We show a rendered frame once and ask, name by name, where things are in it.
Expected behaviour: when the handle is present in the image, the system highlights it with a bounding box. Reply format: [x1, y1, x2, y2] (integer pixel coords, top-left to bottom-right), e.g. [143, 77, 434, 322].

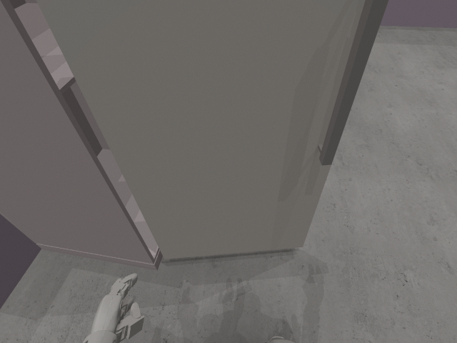
[318, 0, 388, 166]

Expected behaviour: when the fridge door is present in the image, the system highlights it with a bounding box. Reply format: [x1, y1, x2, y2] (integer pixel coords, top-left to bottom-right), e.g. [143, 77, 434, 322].
[36, 0, 365, 259]

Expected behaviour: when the left robot hand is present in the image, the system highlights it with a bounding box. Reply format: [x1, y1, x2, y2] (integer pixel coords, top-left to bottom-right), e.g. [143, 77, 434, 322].
[91, 273, 144, 343]

